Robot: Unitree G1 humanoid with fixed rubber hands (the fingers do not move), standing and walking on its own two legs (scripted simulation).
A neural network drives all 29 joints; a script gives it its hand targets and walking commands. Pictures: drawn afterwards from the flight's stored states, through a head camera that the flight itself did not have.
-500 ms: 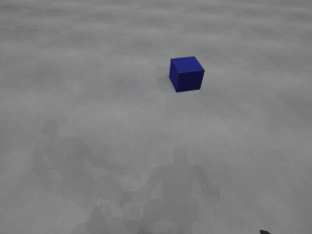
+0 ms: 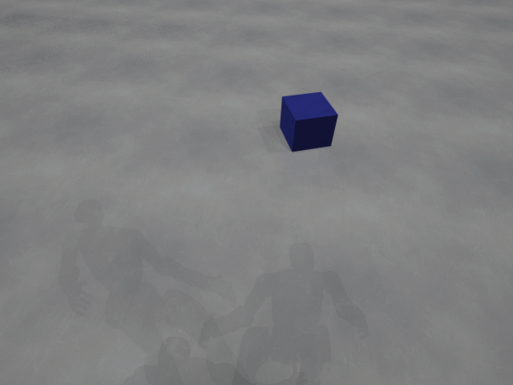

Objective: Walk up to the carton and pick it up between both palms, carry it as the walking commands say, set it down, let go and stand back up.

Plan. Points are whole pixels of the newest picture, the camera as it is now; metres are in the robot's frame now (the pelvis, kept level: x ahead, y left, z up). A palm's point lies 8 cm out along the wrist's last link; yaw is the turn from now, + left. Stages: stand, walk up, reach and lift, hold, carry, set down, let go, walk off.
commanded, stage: walk up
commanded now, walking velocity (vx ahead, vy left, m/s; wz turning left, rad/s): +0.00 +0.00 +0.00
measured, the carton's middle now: (306, 121) +1.73 -0.35 -0.66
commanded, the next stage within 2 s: none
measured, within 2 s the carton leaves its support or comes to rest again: neither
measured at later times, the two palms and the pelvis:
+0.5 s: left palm out of the picture +0.16 +0.28 -0.09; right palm out of the picture +0.14 -0.42 -0.11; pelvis +0.06 -0.08 -0.03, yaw -3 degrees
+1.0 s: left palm (130, 277) +0.37 +0.27 -0.11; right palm (463, 275) +0.35 -0.39 -0.08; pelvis +0.27 -0.06 -0.01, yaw -5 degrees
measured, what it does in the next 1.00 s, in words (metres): walks ahead: right foot, then left foot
